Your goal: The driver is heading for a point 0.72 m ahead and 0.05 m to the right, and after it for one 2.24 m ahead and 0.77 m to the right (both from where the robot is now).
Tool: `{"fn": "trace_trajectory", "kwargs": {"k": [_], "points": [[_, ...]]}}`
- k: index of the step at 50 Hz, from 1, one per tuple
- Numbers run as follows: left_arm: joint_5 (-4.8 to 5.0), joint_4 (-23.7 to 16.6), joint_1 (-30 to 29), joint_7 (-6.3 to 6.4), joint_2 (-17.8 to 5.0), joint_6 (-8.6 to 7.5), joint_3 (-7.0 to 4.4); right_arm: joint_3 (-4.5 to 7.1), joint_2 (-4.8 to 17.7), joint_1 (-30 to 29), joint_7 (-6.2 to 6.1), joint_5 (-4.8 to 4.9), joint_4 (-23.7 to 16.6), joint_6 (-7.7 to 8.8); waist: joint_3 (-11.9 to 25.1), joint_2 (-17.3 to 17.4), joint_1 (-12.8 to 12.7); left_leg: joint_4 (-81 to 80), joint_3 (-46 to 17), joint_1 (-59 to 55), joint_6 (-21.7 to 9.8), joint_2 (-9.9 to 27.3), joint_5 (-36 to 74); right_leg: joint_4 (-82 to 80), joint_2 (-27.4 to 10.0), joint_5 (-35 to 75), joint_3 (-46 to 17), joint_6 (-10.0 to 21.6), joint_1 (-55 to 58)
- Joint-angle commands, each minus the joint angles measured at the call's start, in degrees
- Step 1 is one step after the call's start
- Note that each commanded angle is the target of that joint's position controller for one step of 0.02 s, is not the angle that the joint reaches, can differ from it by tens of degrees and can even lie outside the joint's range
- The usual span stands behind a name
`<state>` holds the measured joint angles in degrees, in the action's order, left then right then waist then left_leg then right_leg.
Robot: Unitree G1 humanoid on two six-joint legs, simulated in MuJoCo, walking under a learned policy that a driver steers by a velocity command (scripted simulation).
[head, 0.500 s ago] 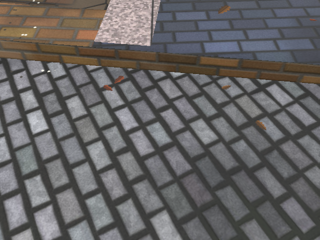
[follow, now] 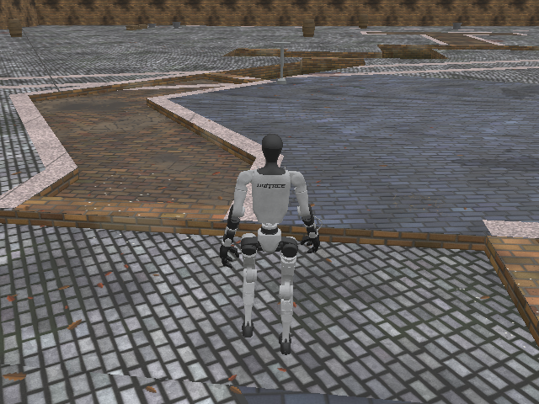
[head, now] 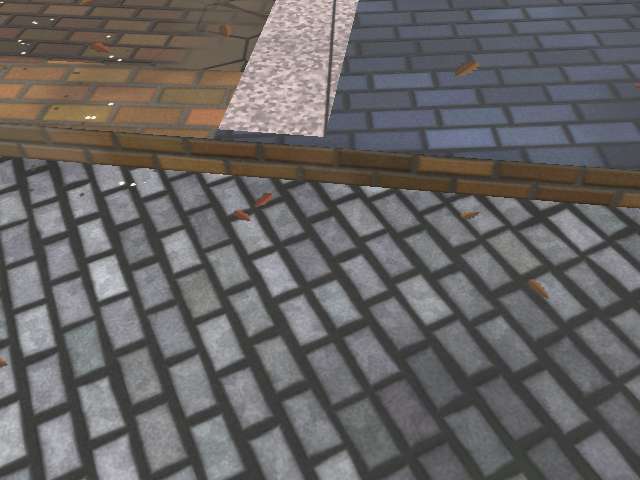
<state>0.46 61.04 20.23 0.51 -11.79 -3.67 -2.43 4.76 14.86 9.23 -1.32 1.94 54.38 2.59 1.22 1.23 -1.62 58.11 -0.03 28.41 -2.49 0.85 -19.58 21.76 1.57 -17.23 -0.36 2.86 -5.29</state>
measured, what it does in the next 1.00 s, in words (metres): walks ahead: left foot, then right foot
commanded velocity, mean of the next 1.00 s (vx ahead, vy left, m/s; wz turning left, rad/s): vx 0.45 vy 0.00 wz -0.13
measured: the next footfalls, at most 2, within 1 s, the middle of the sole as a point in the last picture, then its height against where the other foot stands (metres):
left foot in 0.30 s outside the picture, level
right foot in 0.88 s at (374, 458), level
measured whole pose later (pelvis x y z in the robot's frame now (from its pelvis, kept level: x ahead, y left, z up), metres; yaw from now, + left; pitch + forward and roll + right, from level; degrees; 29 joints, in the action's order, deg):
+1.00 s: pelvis +0.49 +0.04 -0.01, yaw -10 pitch +1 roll -1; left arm 0.6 47.6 9.1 -2.2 -15.5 -4.4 -4.2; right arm 2.1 14.9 14.8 0.0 0.9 51.6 7.5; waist -3.0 0.4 0.0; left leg 71.1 -1.7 21.3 -1.3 1.8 -22.0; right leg 27.5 6.0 -7.6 1.3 5.9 -21.4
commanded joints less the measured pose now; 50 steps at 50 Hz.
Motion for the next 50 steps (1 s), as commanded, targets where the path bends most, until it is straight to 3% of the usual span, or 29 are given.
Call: {"fn": "trace_trajectory", "kwargs": {"k": [1,5,10,12,13,14,15,16,17,18,19,20,21,23,27,29,33,38,39,41,42,43,44,45,46,47,48,49,50], "points": [[0.14,-2.53,0.34,0.36,-6.9,-1.7,-0.97,1.46,4.21,-5.8,0.57,-0.65,-3.36,1.87,-6.78,-6.66,-0.2,-2.36,-1.58,16.0,0.94,4.5,8.97,-16.48,-14.55,-2.19,-15.83,7.82,5.18],[-0.07,-2.96,2.4,0.85,-9.45,-1.48,-1.56,0.18,1.34,-11.93,1.29,-0.66,-5.56,2.32,-7.13,-6.79,-2.21,-15.78,0.88,10.86,2.78,3.64,14.83,-17.0,-13.32,4.4,-9.97,7.81,1.77],[1.0,-2.84,4.23,0.34,-11.29,-1.42,-2.43,-0.47,3.04,-14.36,2.43,0.15,-7.22,2.73,-8.72,-8.38,-2.6,-24.52,2.04,4.31,1.73,2.86,14.01,-15.65,-15.51,4.37,-8.21,7.82,0.61],[1.31,-2.91,3.74,0.26,-11.74,-1.17,-2.76,-0.17,4.56,-12.23,2.82,0.27,-7.29,3.1,-8.33,-8.58,-0.71,-26.9,2.26,0.63,0.05,2.47,11.96,-13.36,-16.92,5.91,-8.31,7.15,1.87],[1.28,-3.34,2.54,0.29,-12.28,-0.96,-2.93,0.4,5.73,-8.67,2.9,0.2,-6.44,3.25,-6.57,-8.87,1.67,-27.53,3.15,-4.51,-0.88,1.31,10.94,-9.66,-16.48,12.35,-7.23,6.4,1.51],[1.06,-3.75,1.59,0.33,-11.71,-0.75,-2.69,1.48,7.44,-1.52,2.72,0.31,-4.29,3.3,-2.66,-8.35,5.35,-27.95,4.34,-13.87,-2.03,-0.51,10.44,-1.48,-14.51,22.69,-4.84,5.1,-0.23],[0.47,-4.57,0.92,0.38,-9.78,-0.63,-2.0,3.05,10.87,8.95,2.31,0.36,-1.34,3.43,4.21,-5.39,9.7,-27.97,0.77,-28.12,-4.28,1.95,9.28,13.34,-10.85,27.08,-1.18,2.85,-6.19],[0.01,-6.69,4.2,0.27,-4.33,-1.26,-0.45,4.42,17.21,17.93,2.12,-1.12,0.52,3.26,13.17,10.19,9.76,-33.81,-24.22,-47.88,-11.88,17.0,-2.77,37.86,-2.52,10.08,3.54,-1.61,-26.37],[0.89,-6.84,3.61,0.25,-4.24,-2.76,-0.33,3.16,14.41,18.72,2.73,-1.32,0.92,3.59,17.52,15.75,9.06,-45.45,-44.68,-49.01,-15.19,22.38,-12.0,49.75,1.07,-14.22,-4.57,-1.31,-34.23],[2.56,-7.79,0.08,-0.08,-9.16,-3.62,-1.67,1.64,10.42,12.55,3.01,-1.2,-0.22,4.07,9.29,11.55,7.53,-45.89,-38.52,-42.73,-12.78,21.39,-14.63,55.08,-2.81,-11.23,-6.22,0.51,-40.05],[2.76,-8.75,-3.48,-0.13,-10.08,-3.95,-1.81,0.68,7.47,7.41,3.11,-1.26,-1.7,4.2,4.38,7.42,6.05,-46.06,-30.11,-35.19,-10.84,19.1,-11.23,54.12,-6.09,-5.9,-4.71,2.05,-40.14],[1.99,-8.81,-4.68,0.19,-9.58,-3.78,-2.03,0.11,6.02,3.37,3.3,-1.73,-2.37,4.23,1.03,3.79,4.19,-47.49,-23.62,-27.89,-9.74,16.65,-5.28,50.43,-8.45,-0.8,-3.82,2.27,-37.61],[1.15,-8.49,-4.26,0.49,-9.04,-3.03,-2.47,-0.38,4.7,1.35,3.47,-2.2,-2.6,4.37,-0.49,3.84,2.37,-48.83,-18.47,-22.85,-8.49,14.13,-0.24,47.0,-10.32,2.31,-4.09,2.44,-34.15],[0.92,-8.01,-2.5,0.37,-6.91,-1.64,-2.32,-0.56,4.36,2.13,3.41,-2.25,-1.74,4.42,-1.42,4.74,0.85,-51.16,-13.63,-18.46,-8.98,12.46,5.31,43.98,-11.2,4.96,-3.57,1.81,-30.64],[0.08,-10.52,-9.43,0.39,-7.42,-0.88,-2.72,-0.27,6.6,6.53,2.12,-2.1,-0.26,4.38,-4.44,1.28,1.47,-53.12,-8.97,-20.0,-9.89,12.03,14.56,33.62,-11.04,14.19,-2.8,-0.89,-37.79],[-0.13,-11.84,-12.96,-0.04,-6.67,-1.18,-2.55,-0.49,6.5,8.16,1.51,-2.03,0.08,3.99,-4.76,1.75,2.15,-53.19,-6.27,-20.68,-9.24,10.93,17.3,26.68,-10.32,20.15,-2.05,-1.77,-37.98],[0.51,-13.99,-20.45,-1.22,-5.25,-1.53,-1.53,-0.5,7.34,11.6,0.78,-1.82,0.86,3.86,-6.01,1.77,4.71,-54.24,-0.96,-23.19,-7.63,10.2,18.57,15.64,-7.93,27.55,0.75,-1.47,-35.15],[1.22,-17.7,-27.07,-3.39,-4.89,-1.82,-0.62,-0.2,7.38,15.5,0.52,-1.9,2.37,2.42,-7.87,0.98,6.52,-49.93,3.13,-35.36,-6.74,13.79,26.18,9.78,-5.72,21.63,1.05,1.19,-38.69],[1.27,-18.36,-27.33,-3.89,-5.22,-1.95,-0.64,-0.04,7.78,15.05,0.4,-1.87,2.13,2.07,-7.53,1.46,6.02,-47.99,3.93,-36.91,-6.34,14.37,31.3,9.16,-4.98,19.17,1.81,1.97,-37.72],[1.06,-18.62,-24.32,-4.49,-7.21,-1.98,-1.45,0.37,9.38,13.34,-0.04,-1.89,0.98,1.53,-3.74,4.07,3.5,-40.72,5.78,-38.87,-5.15,14.58,53.14,9.63,-1.53,13.68,5.16,3.89,-30.2],[1.03,-17.74,-19.29,-4.51,-9.21,-1.84,-2.5,0.55,10.1,12.89,-0.32,-2.12,0.45,1.03,-0.09,5.61,0.73,-33.29,6.74,-39.47,-4.35,14.1,63.15,10.07,0.75,11.22,6.57,5.1,-23.64],[1.13,-15.51,-10.23,-4.24,-11.88,-1.68,-4.04,0.47,10.36,11.7,-0.59,-2.19,-0.39,0.48,4.8,5.31,-3.97,-21.26,8.81,-35.91,-2.68,12.16,65.79,7.45,3.04,13.23,7.37,6.79,-11.37],[0.67,-13.95,-0.65,-3.33,-16.07,-1.19,-5.6,-0.03,9.99,11.79,-0.84,-2.66,-2.12,0.8,11.21,0.86,-7.51,-4.22,8.85,-20.59,-0.76,10.58,51.29,8.8,-4.54,13.7,-4.91,10.35,8.04],[0.7,-13.69,2.43,-3.02,-20.43,-1.01,-6.39,-2.87,1.12,18.06,0.74,-3.43,-4.03,2.77,19.03,-13.87,-2.08,18.01,4.78,6.02,3.25,-2.34,-0.92,4.64,-19.79,3.51,-37.64,22.14,29.98],[0.52,-13.43,3.9,-2.66,-15.62,-0.77,-5.01,-2.05,5.47,13.04,1.62,-1.22,-4.39,5.42,21.83,-10.17,-5.24,25.09,-5.92,13.63,2.03,-3.25,-11.12,-3.55,-20.97,0.0,-46.67,21.84,32.64],[0.39,-13.83,0.71,-2.33,-13.27,-0.94,-4.42,-1.24,8.49,7.02,2.01,0.72,-6.87,6.84,12.79,-8.74,-5.48,24.52,-6.56,18.7,0.58,0.27,-7.21,-4.52,-18.89,3.25,-37.36,18.5,26.63],[0.41,-15.2,-3.74,-2.3,-11.71,-1.26,-3.85,-1.38,8.42,4.22,1.7,0.39,-7.79,7.46,8.01,-2.38,-3.34,19.81,-6.1,16.85,0.01,2.93,-2.64,-5.36,-16.48,8.54,-30.34,16.63,17.13],[0.14,-16.34,-7.6,-2.42,-10.2,-1.43,-3.33,-0.85,8.4,3.13,1.23,-0.83,-7.82,7.28,3.86,1.0,-0.78,14.65,-5.49,13.27,0.59,4.5,-0.6,-6.6,-14.34,14.64,-25.35,15.58,7.65],[-0.51,-17.23,-9.57,-2.26,-9.29,-1.57,-2.89,-0.4,8.56,3.98,0.98,-1.57,-8.16,6.49,2.69,0.17,1.47,12.1,-5.74,8.89,1.12,5.75,0.32,-8.07,-12.76,18.2,-22.42,15.37,1.48]]}}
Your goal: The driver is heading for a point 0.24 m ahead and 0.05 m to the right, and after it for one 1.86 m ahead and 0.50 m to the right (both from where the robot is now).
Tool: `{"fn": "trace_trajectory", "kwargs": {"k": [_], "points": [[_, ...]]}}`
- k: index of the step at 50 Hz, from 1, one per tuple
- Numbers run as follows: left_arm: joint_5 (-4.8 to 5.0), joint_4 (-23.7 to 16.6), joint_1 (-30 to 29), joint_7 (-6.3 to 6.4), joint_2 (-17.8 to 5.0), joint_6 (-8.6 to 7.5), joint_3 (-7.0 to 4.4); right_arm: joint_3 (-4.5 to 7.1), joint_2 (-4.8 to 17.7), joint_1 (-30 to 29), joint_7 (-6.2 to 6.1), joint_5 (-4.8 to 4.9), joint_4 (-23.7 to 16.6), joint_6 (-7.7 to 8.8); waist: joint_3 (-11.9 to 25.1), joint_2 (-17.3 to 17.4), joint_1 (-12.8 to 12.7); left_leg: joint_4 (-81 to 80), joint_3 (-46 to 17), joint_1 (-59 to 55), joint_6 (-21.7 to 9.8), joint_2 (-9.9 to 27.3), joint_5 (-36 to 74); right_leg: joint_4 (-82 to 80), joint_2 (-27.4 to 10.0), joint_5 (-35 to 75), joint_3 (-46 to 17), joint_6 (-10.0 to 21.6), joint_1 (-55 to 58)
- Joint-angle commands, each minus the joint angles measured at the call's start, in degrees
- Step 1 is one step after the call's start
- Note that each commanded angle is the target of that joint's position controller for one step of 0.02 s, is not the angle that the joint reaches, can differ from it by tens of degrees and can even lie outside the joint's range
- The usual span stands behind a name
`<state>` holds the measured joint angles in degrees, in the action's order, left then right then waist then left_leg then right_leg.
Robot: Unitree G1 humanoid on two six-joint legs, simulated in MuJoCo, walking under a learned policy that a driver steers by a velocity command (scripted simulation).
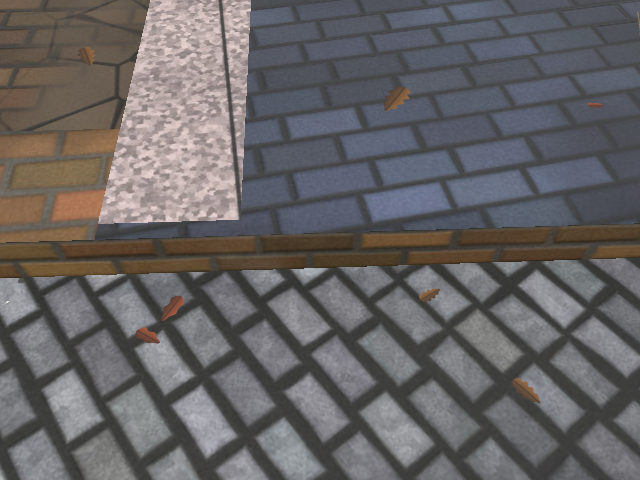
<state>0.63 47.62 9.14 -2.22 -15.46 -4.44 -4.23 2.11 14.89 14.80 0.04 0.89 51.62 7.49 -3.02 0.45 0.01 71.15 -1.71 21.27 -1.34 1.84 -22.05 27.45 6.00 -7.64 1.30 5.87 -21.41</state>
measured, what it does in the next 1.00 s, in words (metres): walks ahead, turning right: left foot, then right foot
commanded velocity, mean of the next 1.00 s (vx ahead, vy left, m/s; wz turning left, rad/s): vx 0.50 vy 0.00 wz -0.47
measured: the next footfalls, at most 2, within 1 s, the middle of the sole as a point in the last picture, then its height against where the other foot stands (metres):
left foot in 0.34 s outside the picture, level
right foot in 0.84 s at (421, 444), level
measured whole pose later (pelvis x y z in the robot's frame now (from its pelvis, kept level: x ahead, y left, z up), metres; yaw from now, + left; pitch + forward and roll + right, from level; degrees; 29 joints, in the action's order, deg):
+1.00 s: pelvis +0.50 -0.09 +0.01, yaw -28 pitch +1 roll +1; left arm -1.5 44.4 12.2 -1.1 -14.3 -2.7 -1.6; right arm 1.9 14.9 18.1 1.3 -1.4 47.6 2.1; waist -2.5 1.6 2.0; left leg 62.6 2.0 24.2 -1.1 5.2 -19.9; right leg 24.6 3.3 -11.0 2.3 4.6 -14.5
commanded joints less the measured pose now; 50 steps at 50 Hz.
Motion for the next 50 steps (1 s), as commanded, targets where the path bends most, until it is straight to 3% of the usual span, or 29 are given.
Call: {"fn": "trace_trajectory", "kwargs": {"k": [1,3,5,9,13,15,16,17,18,19,20,21,22,24,26,29,34,37,39,40,41,42,43,44,45,46,47,49,50], "points": [[-0.58,-4.28,0.73,0.62,-5.81,-0.72,-1.09,2.36,7.86,-0.66,-0.47,-0.94,-5.87,0.78,6.06,0.06,1.19,-3.51,-3.89,14.15,0.79,5.18,2.79,-14.97,-16.35,9.66,-23.05,12.54,13.99],[-0.04,-4.46,1.52,1.32,-7.24,-0.71,-1.42,2.17,6.36,-1.07,-0.72,-1.57,-7.03,-0.43,4.32,-1.28,2.0,-9.87,-2.45,13.05,2.8,5.56,4.24,-16.48,-15.37,12.16,-19.67,12.71,8.22],[0.09,-4.51,3.3,2.19,-9.2,-0.61,-2.03,1.8,5.51,-5.58,-0.95,-1.96,-9.07,-0.93,2.95,-2.08,0.89,-18.57,-1.07,12.96,4.47,4.59,11.2,-17.07,-13.43,12.36,-16.66,11.66,4.82],[0.69,-4.22,7.48,2.85,-9.77,0.25,-2.33,1.05,4.1,-14.42,-0.39,-1.25,-11.87,-0.51,2.92,-4.02,-3.21,-36.54,0.17,6.59,4.92,0.02,27.39,-14.76,-9.86,5.77,-14.18,7.48,2.83],[1.01,-3.98,10.19,3.12,-9.02,1.01,-2.16,1.9,7.23,-16.66,0.43,-0.24,-13.8,0.14,3.83,-5.76,-3.38,-42.87,-2.68,5.02,3.76,-0.88,23.98,-8.64,-12.88,-0.07,-21.26,5.89,9.94],[0.61,-4.79,9.12,3.28,-9.04,1.3,-2.21,2.57,8.65,-13.77,0.68,-0.1,-13.53,0.73,4.33,-7.4,-1.1,-44.51,-2.56,1.3,2.01,-0.94,19.15,-4.52,-13.68,0.2,-24.22,4.67,11.9],[0.38,-5.3,8.71,3.23,-7.85,1.37,-1.8,3.22,9.62,-9.19,0.52,-0.45,-12.44,0.96,6.11,-7.38,1.33,-46.35,-1.77,-5.16,0.54,-0.82,18.39,-0.35,-11.73,1.59,-23.71,3.26,11.01],[-3.81,-5.47,10.68,2.28,-9.21,0.7,-2.01,2.16,9.57,-1.18,0.32,-5.96,-11.1,-0.04,9.76,-4.44,3.24,-44.06,-4.58,-15.79,-0.35,3.43,11.92,12.31,-6.14,4.94,-19.15,0.9,6.33],[-1.35,-7.5,15.56,1.99,-5.14,0.31,-1.46,3.8,16.36,6.85,-0.37,-7.2,-11.3,-0.69,20.2,9.92,4.12,-45.8,-24.7,-33.97,-5.95,19.0,8.3,30.84,0.47,-8.56,-10.84,-2.19,-6.07],[-2.26,-8.25,17.06,1.83,-6.17,0.62,-1.18,4.86,18.26,7.45,-0.45,-5.2,-10.3,-2.27,23.16,20.72,2.87,-53.08,-43.71,-36.84,-10.39,25.32,2.29,40.65,1.11,-26.86,-6.41,-2.41,-17.64],[-2.97,-6.29,14.05,1.93,-8.82,1.59,-1.53,3.45,12.43,3.79,-0.29,-4.31,-12.0,-2.89,14.69,8.36,2.87,-53.72,-36.52,-30.16,-9.11,22.3,-4.98,45.22,-3.51,-22.17,-7.98,-1.96,-20.46],[-2.93,-6.72,9.76,1.14,-8.38,1.83,-1.42,2.37,8.88,1.26,-0.16,-3.95,-12.18,-3.16,9.43,3.35,2.99,-54.63,-27.91,-23.2,-7.37,19.06,-3.65,43.81,-5.2,-17.17,-7.28,-2.06,-19.12],[-2.94,-7.57,7.78,0.33,-7.23,2.09,-1.18,1.73,7.41,-0.06,-0.19,-3.76,-11.68,-3.31,6.3,4.25,2.04,-56.25,-20.72,-18.27,-6.17,16.49,3.44,41.05,-6.9,-14.07,-7.12,-2.41,-17.19],[-3.36,-7.41,7.81,-0.87,-6.31,3.43,-0.93,1.58,7.13,0.25,-0.13,-3.19,-10.56,-2.88,3.89,7.63,0.9,-58.08,-12.18,-13.95,-5.61,13.18,12.64,38.92,-7.94,-11.87,-5.7,-3.41,-14.41],[-3.18,-8.05,7.01,-1.3,-5.79,4.1,-0.75,1.84,7.36,1.78,0.32,-2.54,-9.75,-1.95,4.42,6.97,0.42,-58.84,-8.26,-14.92,-6.69,13.47,20.45,38.32,-7.91,-9.77,-5.24,-3.89,-15.18],[-3.21,-9.91,2.01,-1.74,-4.97,4.37,-0.2,2.22,7.6,3.76,0.4,-2.18,-8.48,-1.39,3.0,5.82,1.07,-61.27,-3.32,-16.98,-7.73,14.28,22.69,33.57,-9.07,-5.21,-4.73,-4.83,-19.08],[-2.95,-12.33,-5.7,-2.64,-2.7,3.98,1.19,2.42,7.72,6.01,0.49,-2.28,-6.73,-1.46,0.52,5.65,2.46,-62.48,5.0,-16.24,-6.08,12.59,23.11,18.01,-9.33,3.02,-1.7,-4.4,-14.74],[-3.22,-13.09,-8.62,-2.64,-2.74,3.71,1.61,2.63,8.91,8.16,0.47,-2.18,-5.23,-2.01,-0.78,6.39,3.08,-61.59,6.99,-16.64,-5.03,13.07,25.63,10.25,-7.75,0.21,1.72,-2.78,-9.13],[-3.72,-13.01,-8.45,-2.14,-3.36,3.33,1.53,2.79,9.99,9.86,0.45,-2.07,-3.79,-2.86,-0.79,6.38,2.77,-57.76,7.7,-19.34,-4.76,14.01,34.62,6.54,-6.01,-3.81,3.17,-0.97,-5.77],[-3.97,-12.24,-6.04,-1.72,-3.76,2.93,1.3,2.76,10.52,10.21,0.41,-1.98,-3.23,-3.22,0.81,5.97,1.41,-52.48,8.77,-20.69,-4.5,13.83,44.46,4.26,-4.21,-5.31,3.96,0.16,-1.69],[-4.42,-9.99,0.56,-1.2,-4.04,2.26,0.92,2.43,10.43,10.12,0.25,-1.65,-2.91,-3.6,4.74,4.11,-2.02,-42.93,11.15,-19.91,-3.73,12.41,51.2,-0.22,-2.09,-3.21,4.68,1.45,7.36],[-5.16,-7.14,9.18,-0.46,-6.07,1.66,0.05,1.72,9.08,10.1,0.11,-1.64,-3.68,-3.6,11.05,1.74,-5.45,-31.45,12.4,-13.26,-2.57,10.39,44.95,-0.12,-4.37,-2.69,1.31,2.68,20.98],[-5.62,-6.77,16.22,0.65,-12.58,1.41,-1.39,0.22,4.03,11.0,0.7,-0.87,-7.56,-3.36,19.82,-10.24,-7.21,-11.74,14.04,4.54,0.16,5.32,18.37,-1.64,-21.97,-6.46,-21.79,7.44,38.75],[-2.87,-6.29,17.14,1.23,-16.33,2.04,-2.39,1.13,6.22,10.81,0.61,-1.49,-8.2,-3.76,22.92,-14.63,-6.54,0.47,7.64,14.64,0.76,-1.73,-9.18,-9.08,-30.13,3.75,-40.47,11.96,40.74],[-1.81,-5.97,14.28,1.55,-14.52,2.18,-2.08,1.89,8.69,6.05,0.5,-1.9,-8.44,-4.31,15.79,-6.99,-6.1,2.67,1.97,18.63,-0.17,1.67,-5.19,-7.98,-26.91,8.0,-30.66,10.83,36.45],[-1.93,-5.54,11.28,1.69,-10.65,1.85,-0.95,1.22,6.65,4.2,0.88,-1.37,-8.54,-3.94,8.95,-5.5,-4.13,-0.12,1.52,18.33,-0.64,3.32,-1.17,-8.89,-23.87,11.53,-23.28,9.3,28.7],[-2.1,-5.39,8.42,1.64,-7.72,1.63,-0.02,1.12,5.93,4.71,1.05,-1.37,-7.66,-3.97,5.46,-3.72,-1.81,-4.62,1.38,15.5,-0.74,4.88,1.33,-11.01,-20.81,12.81,-18.35,6.82,22.62],[-1.78,-5.12,5.41,1.53,-5.53,0.95,0.87,0.98,5.12,7.89,1.39,-2.78,-5.67,-5.35,3.97,-5.42,1.34,-8.31,1.7,9.17,0.11,5.17,3.65,-14.37,-17.53,14.4,-12.88,5.27,15.42],[-1.69,-4.7,5.82,1.47,-5.59,0.45,0.88,1.02,4.83,8.16,1.66,-2.97,-5.38,-5.74,4.29,-5.46,1.65,-8.65,2.3,8.18,0.42,4.61,4.68,-15.43,-17.04,15.9,-11.98,5.81,14.49]]}}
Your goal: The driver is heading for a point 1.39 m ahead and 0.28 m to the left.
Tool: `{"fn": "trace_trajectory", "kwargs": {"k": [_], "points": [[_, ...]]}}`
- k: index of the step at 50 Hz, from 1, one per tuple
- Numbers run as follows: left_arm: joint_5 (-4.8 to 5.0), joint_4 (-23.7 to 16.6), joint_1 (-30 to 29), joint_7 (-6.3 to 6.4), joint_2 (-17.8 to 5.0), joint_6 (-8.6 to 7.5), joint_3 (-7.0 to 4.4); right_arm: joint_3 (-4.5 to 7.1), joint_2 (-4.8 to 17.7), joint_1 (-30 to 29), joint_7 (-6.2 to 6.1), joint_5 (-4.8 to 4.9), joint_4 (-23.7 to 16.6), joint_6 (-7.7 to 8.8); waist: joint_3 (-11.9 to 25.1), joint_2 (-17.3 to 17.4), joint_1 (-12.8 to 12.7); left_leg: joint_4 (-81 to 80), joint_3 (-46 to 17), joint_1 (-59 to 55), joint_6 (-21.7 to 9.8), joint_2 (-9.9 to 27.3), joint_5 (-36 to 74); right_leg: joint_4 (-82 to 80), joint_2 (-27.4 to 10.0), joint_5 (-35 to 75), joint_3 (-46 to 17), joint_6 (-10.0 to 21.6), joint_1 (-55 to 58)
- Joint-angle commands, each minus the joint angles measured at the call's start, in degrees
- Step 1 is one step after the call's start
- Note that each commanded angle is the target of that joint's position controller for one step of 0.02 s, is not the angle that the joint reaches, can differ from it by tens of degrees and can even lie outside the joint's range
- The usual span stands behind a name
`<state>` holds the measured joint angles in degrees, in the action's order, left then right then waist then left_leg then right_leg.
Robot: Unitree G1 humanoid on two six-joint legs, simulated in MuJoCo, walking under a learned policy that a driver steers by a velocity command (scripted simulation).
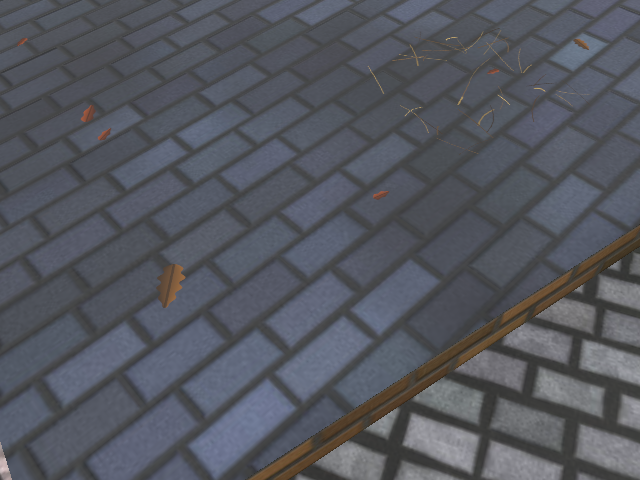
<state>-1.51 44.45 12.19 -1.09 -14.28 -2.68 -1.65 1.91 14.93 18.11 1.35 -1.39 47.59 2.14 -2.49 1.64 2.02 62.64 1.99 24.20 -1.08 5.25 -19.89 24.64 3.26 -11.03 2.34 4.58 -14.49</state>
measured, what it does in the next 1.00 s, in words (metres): climbs: left foot, then right foot 0.14 m higher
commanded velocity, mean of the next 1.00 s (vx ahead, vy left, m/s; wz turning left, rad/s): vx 0.44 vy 0.00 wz -0.02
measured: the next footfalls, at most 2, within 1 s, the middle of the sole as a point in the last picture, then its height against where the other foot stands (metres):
left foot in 0.34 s outside the picture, level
right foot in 0.92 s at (376, 333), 0.14 m higher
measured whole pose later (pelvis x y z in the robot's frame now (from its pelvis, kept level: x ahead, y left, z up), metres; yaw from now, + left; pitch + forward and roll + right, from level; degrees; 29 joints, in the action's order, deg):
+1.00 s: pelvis +0.54 -0.03 +0.03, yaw +2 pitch +3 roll -1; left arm -0.8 40.3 2.0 -0.3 -9.1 -1.6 1.1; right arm 2.5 11.3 21.1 1.0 1.5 56.9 4.4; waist -4.4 0.0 2.1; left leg 71.1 -5.5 12.8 0.4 -0.7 -15.7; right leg 64.3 -0.2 -19.8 11.5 8.9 -48.5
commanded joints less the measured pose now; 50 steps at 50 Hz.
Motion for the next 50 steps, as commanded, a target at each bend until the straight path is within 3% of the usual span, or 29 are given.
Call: {"fn": "trace_trajectory", "kwargs": {"k": [1,5,11,14,15,16,17,18,19,20,21,23,26,28,31,32,36,38,40,41,42,43,44,45,46,47,48,49,50], "points": [[0.71,-0.8,3.36,0.29,-7.2,-1.7,-1.83,1.27,4.48,4.29,0.6,-0.75,-1.42,-0.56,3.45,-6.35,-0.05,-1.08,-1.12,5.85,0.47,1.09,3.78,-13.72,-13.98,19.64,-12.08,7.62,7.37],[1.16,1.82,6.05,0.31,-7.38,-2.25,-1.91,1.04,3.44,-4.32,0.96,-0.99,-3.72,-0.54,-0.25,-5.24,-1.6,-9.71,-0.55,11.03,2.04,2.02,10.89,-17.01,-13.4,17.99,-9.34,8.41,8.01],[0.4,5.23,10.39,0.89,-7.5,-2.41,-1.75,-0.04,2.28,-12.06,0.2,-0.35,-5.71,-0.19,-0.86,-6.11,-4.16,-21.96,1.73,5.8,0.71,-0.85,13.91,-14.95,-13.95,20.0,-6.75,7.55,10.86],[0.13,6.03,9.53,1.56,-8.66,-2.07,-1.91,0.29,3.06,-9.9,-0.74,-0.76,-5.39,0.27,-0.9,-4.98,-1.86,-24.91,2.49,2.08,-2.46,-3.38,8.89,-9.42,-16.05,34.92,-7.39,6.95,14.66],[0.18,6.04,8.66,1.58,-9.43,-2.04,-2.08,0.73,3.77,-6.1,-1.09,-0.79,-4.1,0.65,1.05,-4.67,-0.05,-27.14,3.09,-3.55,-3.4,-5.56,7.61,-3.29,-15.01,45.4,-6.28,5.99,14.79],[0.59,6.2,7.38,1.53,-10.21,-1.79,-2.3,1.22,3.93,1.98,-1.52,-0.99,-1.33,1.26,4.64,-3.43,3.94,-33.21,4.51,-12.56,-4.41,-7.88,9.84,7.02,-12.38,50.11,-4.1,4.89,13.92],[1.1,5.73,6.96,1.5,-9.05,-2.03,-1.85,2.28,6.64,10.29,-2.22,-1.51,1.3,1.78,8.78,-2.16,7.11,-37.03,0.24,-25.06,-5.58,-4.11,11.9,19.29,-9.31,39.3,-2.79,3.05,6.05],[0.96,3.45,6.87,1.44,-3.08,-2.27,-0.36,3.43,13.2,15.18,-2.69,-2.31,1.47,1.99,11.17,8.54,6.72,-41.52,-19.86,-31.74,-8.4,12.69,18.27,40.07,-2.86,5.34,0.53,0.77,-5.33],[1.19,4.63,15.17,1.21,-2.62,-1.79,-0.74,4.48,16.18,12.9,-2.07,-0.36,2.47,1.21,13.47,15.03,1.3,-48.63,-39.47,-34.53,-14.76,18.88,18.62,49.47,3.42,-16.37,-5.03,-0.03,-17.13],[-0.57,5.64,12.59,1.31,-5.06,-1.07,-1.12,3.75,11.17,5.65,-1.53,0.66,0.7,0.8,5.73,4.32,-0.48,-48.83,-33.37,-27.45,-15.14,17.32,3.61,54.2,-1.69,-13.92,-7.02,0.27,-20.78],[-1.07,4.62,8.08,0.64,-5.43,-1.16,-1.29,2.36,6.06,1.06,-0.92,0.44,-0.29,0.74,0.92,0.53,-0.56,-50.46,-27.46,-21.24,-14.25,14.06,-2.77,55.27,-3.52,-10.08,-6.17,0.21,-22.72],[-1.02,4.09,7.03,-0.39,-3.64,-0.51,-1.13,1.24,2.77,0.66,-0.91,-0.05,1.41,1.13,-2.31,1.7,-2.89,-53.28,-19.0,-15.62,-11.47,8.94,0.04,55.07,-6.01,-5.72,-4.41,-0.8,-22.69],[-1.27,3.32,6.42,-1.29,-1.3,0.93,-0.66,1.62,3.91,4.41,-0.81,0.56,4.73,2.52,-1.46,1.01,-4.16,-53.02,-12.28,-14.61,-11.18,7.14,13.79,59.7,-6.7,-2.7,-2.52,-2.62,-26.49],[-1.29,0.33,0.12,-0.81,-0.7,1.53,-0.4,1.59,3.89,7.79,-1.05,0.64,6.6,3.01,-1.97,1.28,-2.77,-53.39,-10.11,-17.44,-12.31,7.02,19.38,63.02,-7.29,-4.34,-0.7,-3.56,-34.54],[-1.36,-4.14,-7.44,-0.31,0.05,1.93,0.18,1.16,3.19,11.68,-1.7,0.37,8.68,3.11,-2.72,1.4,-1.59,-54.51,-9.68,-21.67,-12.36,6.8,17.18,65.03,-8.5,-5.81,0.52,-3.82,-45.7],[-1.12,-5.01,-8.85,0.18,0.96,2.32,0.34,1.08,2.89,13.95,-1.89,-0.12,9.66,3.15,-2.95,3.12,-0.89,-54.71,-10.98,-23.98,-13.45,8.0,18.19,70.46,-7.98,-8.6,1.48,-3.53,-50.23],[-0.74,-11.47,-16.98,1.83,2.72,2.5,1.42,1.06,3.78,17.07,-2.79,-0.43,11.72,3.89,-5.11,1.72,-0.63,-55.89,-11.91,-32.75,-13.47,11.87,13.84,82.83,-9.21,-19.18,-0.23,-0.92,-70.08],[-0.45,-15.53,-22.42,2.12,4.42,1.92,2.97,0.38,2.4,18.1,-2.95,-0.27,13.48,3.35,-6.36,1.72,0.03,-56.79,-8.57,-34.5,-11.61,10.29,18.08,79.9,-10.11,-24.92,2.45,0.37,-74.97],[-0.19,-20.03,-28.4,1.76,6.27,1.38,4.59,-0.54,0.95,20.28,-4.12,0.09,15.79,2.26,-7.12,1.65,1.67,-59.74,-5.66,-33.32,-9.82,9.25,32.14,71.2,-10.43,-26.77,4.35,1.38,-71.21],[0.04,-19.19,-24.05,1.06,6.99,1.64,5.43,-0.68,1.58,17.34,-4.08,0.29,14.4,1.28,-3.5,-0.37,0.03,-62.16,-1.86,-28.35,-10.12,7.17,40.53,60.8,-9.15,-19.4,8.4,1.35,-57.32],[0.84,-18.44,-21.04,0.35,8.67,2.05,6.15,-0.79,1.21,15.23,-4.17,1.56,13.81,0.88,-0.07,-0.47,-1.03,-63.82,0.79,-21.52,-9.02,6.74,51.34,49.37,-7.98,-10.47,8.51,3.15,-38.55],[1.71,-15.3,-14.28,0.13,6.1,2.55,4.94,-0.86,2.71,13.3,-3.29,2.14,11.69,1.15,5.67,-0.35,-3.06,-59.0,2.03,-17.57,-9.53,5.62,71.83,44.84,-3.17,-5.19,12.33,3.09,-21.5],[1.47,-12.1,-3.86,0.34,3.14,2.53,3.22,0.36,8.44,12.31,-2.41,2.05,10.78,1.97,14.42,5.75,-7.98,-48.35,1.31,-20.28,-8.28,7.56,91.91,43.88,0.52,-5.83,10.79,3.28,-8.73],[1.32,-9.21,7.9,0.34,0.72,2.44,1.89,2.21,13.61,8.78,-1.26,3.23,9.94,2.85,21.35,9.88,-14.47,-36.59,1.11,-23.61,-5.53,8.13,98.22,36.03,0.91,0.23,6.44,4.27,1.93],[0.15,-6.09,15.23,0.47,-3.27,1.91,0.32,3.28,14.04,7.43,-0.27,4.56,9.77,4.09,24.6,8.72,-17.51,-21.18,-0.01,-22.49,-2.55,5.12,84.3,26.19,-2.02,4.84,-2.32,5.91,9.49],[-0.99,-2.2,19.19,0.83,-12.67,0.46,-2.34,0.93,1.82,14.55,0.78,6.23,6.71,4.86,31.42,-18.58,-11.61,11.44,-0.16,-0.29,2.57,-10.06,5.98,10.85,-27.29,41.89,-37.85,14.33,27.33],[0.47,-3.7,14.53,1.61,-12.46,1.04,-3.22,2.72,5.98,18.52,0.7,3.15,9.75,4.47,40.85,-12.6,-9.73,32.28,-13.24,-2.7,1.19,-12.85,0.81,3.97,-27.1,51.62,-51.09,14.28,23.48],[1.15,-3.56,4.85,1.46,-9.87,0.48,-2.47,2.49,1.32,16.21,-0.03,2.89,7.67,2.81,32.62,-6.47,-3.01,36.44,-13.19,-0.25,1.78,-9.64,2.42,4.84,-27.03,40.83,-42.27,13.97,13.36],[1.36,-2.4,-0.53,1.53,-4.63,0.32,-1.75,1.99,-0.59,12.89,-1.05,1.34,5.89,1.05,20.93,1.79,-0.84,34.64,-6.3,3.43,1.8,-5.64,4.09,4.44,-25.48,24.96,-35.2,12.66,3.58]]}}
